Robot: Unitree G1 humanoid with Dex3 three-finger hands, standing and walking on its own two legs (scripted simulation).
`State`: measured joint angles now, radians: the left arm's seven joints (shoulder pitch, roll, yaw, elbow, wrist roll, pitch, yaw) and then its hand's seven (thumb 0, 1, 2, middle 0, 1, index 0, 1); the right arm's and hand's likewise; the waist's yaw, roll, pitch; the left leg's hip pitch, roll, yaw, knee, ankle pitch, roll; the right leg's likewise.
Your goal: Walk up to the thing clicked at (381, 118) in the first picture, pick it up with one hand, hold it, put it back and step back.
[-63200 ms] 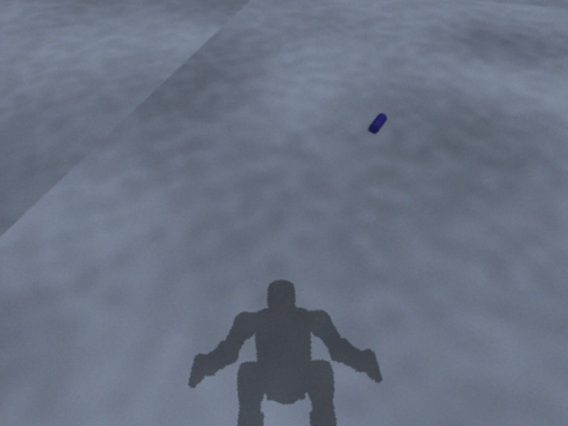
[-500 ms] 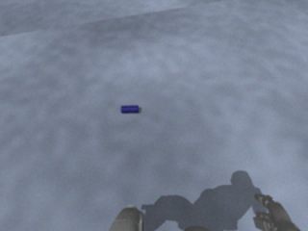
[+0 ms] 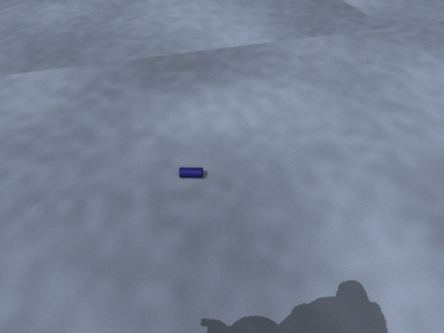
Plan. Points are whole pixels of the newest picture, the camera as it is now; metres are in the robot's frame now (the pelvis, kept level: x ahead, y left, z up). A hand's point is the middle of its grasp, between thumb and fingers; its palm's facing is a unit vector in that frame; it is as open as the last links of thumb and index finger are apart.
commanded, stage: step back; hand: left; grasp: from above
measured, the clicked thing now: (191, 172) +1.05 +0.17 -0.73
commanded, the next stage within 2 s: stand in 0.60 s
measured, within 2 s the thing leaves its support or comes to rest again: neither
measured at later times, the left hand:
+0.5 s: hand out of the picture +0.12 +0.28 -0.15, palm faces +0.04 -0.94 -0.35, open 7.4 cm
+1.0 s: hand out of the picture +0.10 +0.26 -0.14, palm faces +0.00 -0.94 -0.33, open 7.4 cm
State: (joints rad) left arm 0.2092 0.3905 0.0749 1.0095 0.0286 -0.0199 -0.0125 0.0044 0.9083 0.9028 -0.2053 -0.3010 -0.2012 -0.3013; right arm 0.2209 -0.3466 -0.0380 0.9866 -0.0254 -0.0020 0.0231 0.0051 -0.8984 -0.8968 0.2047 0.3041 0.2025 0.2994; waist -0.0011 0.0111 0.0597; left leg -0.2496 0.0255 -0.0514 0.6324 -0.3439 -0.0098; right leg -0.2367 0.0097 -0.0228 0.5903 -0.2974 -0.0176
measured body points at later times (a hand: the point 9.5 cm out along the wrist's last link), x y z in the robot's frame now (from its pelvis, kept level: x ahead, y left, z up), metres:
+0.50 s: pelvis +0.04 +0.02 +0.01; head +0.05 +0.03 +0.46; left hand +0.11 +0.33 -0.12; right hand +0.17 -0.26 -0.11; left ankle +0.05 +0.14 -0.73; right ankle +0.01 -0.11 -0.73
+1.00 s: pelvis +0.03 +0.01 +0.02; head +0.03 +0.01 +0.47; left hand +0.10 +0.31 -0.11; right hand +0.12 -0.28 -0.11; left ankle +0.05 +0.14 -0.73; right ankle +0.01 -0.11 -0.73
